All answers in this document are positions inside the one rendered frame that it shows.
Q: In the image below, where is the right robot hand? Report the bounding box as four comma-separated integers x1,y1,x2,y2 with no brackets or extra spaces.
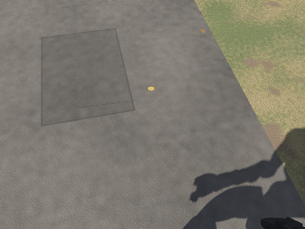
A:
260,217,305,229

